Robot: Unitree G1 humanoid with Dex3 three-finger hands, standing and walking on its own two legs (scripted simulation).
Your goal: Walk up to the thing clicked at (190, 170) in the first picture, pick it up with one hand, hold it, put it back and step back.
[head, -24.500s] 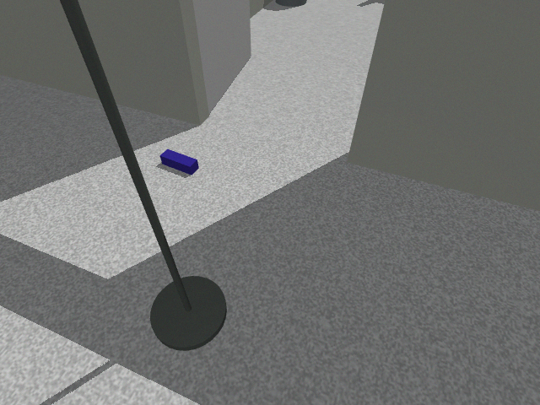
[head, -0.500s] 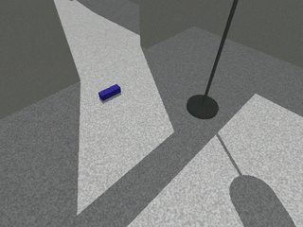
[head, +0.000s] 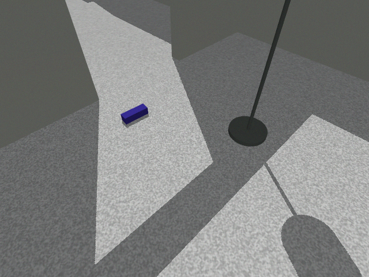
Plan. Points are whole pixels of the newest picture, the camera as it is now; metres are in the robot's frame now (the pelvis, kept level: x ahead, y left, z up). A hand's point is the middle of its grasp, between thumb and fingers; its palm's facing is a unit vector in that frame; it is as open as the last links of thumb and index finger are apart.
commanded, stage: stand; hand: left
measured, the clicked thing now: (134, 113) +1.45 +0.37 -0.75
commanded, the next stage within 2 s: walk up in 0.42 s
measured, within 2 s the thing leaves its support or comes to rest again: neither
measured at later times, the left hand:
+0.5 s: hand out of the picture +0.07 +0.25 -0.15, palm faces -0.05 -0.94 -0.33, open 7.4 cm
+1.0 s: hand out of the picture +0.17 +0.24 -0.15, palm faces +0.02 -0.93 -0.37, open 7.4 cm
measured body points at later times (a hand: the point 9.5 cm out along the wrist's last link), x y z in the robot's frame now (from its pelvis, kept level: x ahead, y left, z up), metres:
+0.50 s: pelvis +0.00 -0.01 +0.00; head +0.00 -0.01 +0.45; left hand +0.07 +0.30 -0.13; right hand +0.06 -0.32 -0.13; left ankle -0.02 +0.13 -0.74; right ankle -0.01 -0.14 -0.74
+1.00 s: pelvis +0.15 -0.04 -0.01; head +0.16 -0.04 +0.44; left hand +0.17 +0.29 -0.12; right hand +0.22 -0.37 -0.12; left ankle +0.28 +0.10 -0.72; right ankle +0.08 -0.17 -0.75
